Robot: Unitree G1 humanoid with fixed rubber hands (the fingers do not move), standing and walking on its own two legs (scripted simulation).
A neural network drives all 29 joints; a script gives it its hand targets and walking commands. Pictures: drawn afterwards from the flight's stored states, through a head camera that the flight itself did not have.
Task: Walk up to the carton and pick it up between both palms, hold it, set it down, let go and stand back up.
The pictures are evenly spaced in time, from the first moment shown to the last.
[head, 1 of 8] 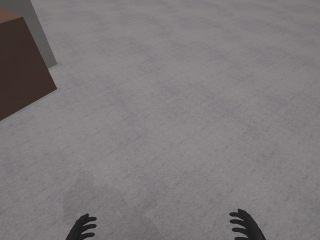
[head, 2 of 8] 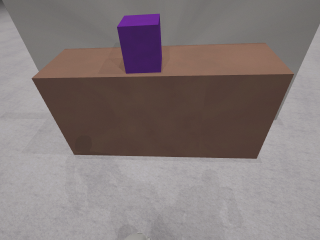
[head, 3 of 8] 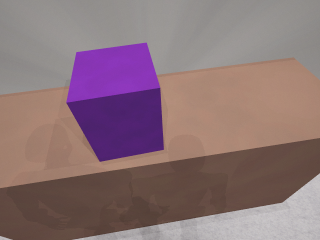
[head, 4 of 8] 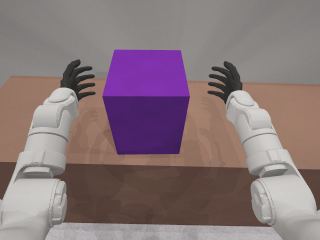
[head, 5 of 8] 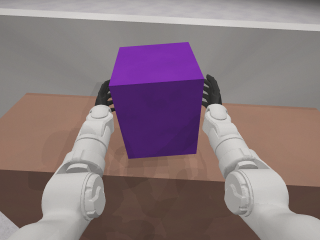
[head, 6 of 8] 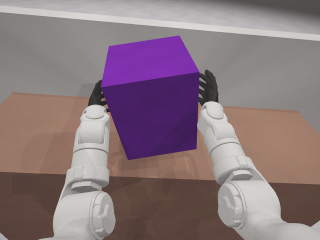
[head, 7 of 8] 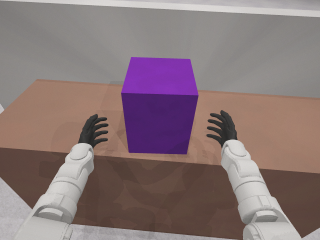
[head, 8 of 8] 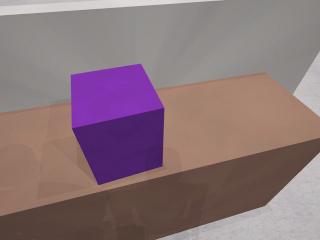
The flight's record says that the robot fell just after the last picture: no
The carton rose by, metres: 0.22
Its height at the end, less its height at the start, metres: +0.00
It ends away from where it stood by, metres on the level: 0.01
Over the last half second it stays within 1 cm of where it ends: yes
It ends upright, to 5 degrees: yes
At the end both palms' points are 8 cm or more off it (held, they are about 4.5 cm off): yes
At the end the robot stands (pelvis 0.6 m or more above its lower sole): yes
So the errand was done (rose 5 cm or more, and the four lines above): yes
